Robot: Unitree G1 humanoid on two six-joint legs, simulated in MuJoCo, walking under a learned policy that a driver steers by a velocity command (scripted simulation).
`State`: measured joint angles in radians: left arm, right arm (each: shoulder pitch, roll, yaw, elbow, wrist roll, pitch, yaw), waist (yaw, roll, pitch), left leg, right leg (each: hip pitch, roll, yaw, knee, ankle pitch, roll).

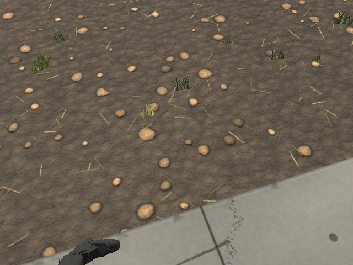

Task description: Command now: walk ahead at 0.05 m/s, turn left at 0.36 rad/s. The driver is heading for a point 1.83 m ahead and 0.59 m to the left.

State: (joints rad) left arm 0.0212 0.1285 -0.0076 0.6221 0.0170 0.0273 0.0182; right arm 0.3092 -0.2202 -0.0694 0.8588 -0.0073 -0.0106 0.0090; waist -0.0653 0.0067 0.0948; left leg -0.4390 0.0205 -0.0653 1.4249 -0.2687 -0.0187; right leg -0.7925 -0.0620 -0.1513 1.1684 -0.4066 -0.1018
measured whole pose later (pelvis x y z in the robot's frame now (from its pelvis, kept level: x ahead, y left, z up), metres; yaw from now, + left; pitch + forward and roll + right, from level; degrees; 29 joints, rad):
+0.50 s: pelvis +0.07 -0.05 +0.09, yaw +16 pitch -1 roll +1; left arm 0.14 0.25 0.02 0.64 0.02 0.06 0.08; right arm 0.23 -0.22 -0.04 0.62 0.01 0.12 -0.04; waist 0.01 -0.01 0.01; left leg -0.53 0.07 0.07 1.02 -0.36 -0.06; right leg -0.25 -0.08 -0.44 0.50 -0.25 -0.14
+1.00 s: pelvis +0.16 -0.05 +0.09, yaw +34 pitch +5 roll +1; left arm 0.23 0.27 0.02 0.75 0.07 -0.13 0.00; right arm 0.28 -0.26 -0.03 0.71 -0.03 -0.10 0.06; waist -0.02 0.02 -0.12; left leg -0.36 -0.09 -0.15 0.65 -0.38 0.10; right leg -0.33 -0.02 0.00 0.59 -0.36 0.03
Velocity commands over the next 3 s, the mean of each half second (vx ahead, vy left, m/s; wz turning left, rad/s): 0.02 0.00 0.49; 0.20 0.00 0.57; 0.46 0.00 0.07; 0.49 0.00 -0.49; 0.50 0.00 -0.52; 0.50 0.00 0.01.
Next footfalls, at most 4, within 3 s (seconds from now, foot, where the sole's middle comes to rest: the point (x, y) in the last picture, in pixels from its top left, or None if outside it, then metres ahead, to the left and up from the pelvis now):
0.64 left None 0.11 0.06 -0.68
0.98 right None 0.24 -0.14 -0.68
1.40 left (98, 260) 0.42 0.28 -0.68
1.88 right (125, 156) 0.82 0.20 -0.68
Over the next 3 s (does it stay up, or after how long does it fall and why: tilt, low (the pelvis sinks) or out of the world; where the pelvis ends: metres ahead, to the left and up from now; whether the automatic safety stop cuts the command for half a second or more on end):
stays up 1.21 0.32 0.10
